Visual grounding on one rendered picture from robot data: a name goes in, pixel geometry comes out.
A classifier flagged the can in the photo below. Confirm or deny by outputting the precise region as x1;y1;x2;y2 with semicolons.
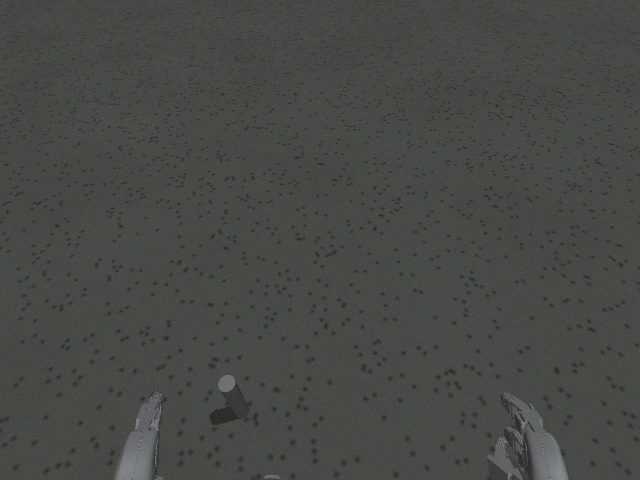
218;375;249;418

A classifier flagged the left robot hand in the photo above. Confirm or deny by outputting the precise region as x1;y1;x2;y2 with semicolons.
113;392;163;480

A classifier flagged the right robot hand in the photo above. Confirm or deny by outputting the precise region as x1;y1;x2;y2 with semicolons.
487;392;569;480

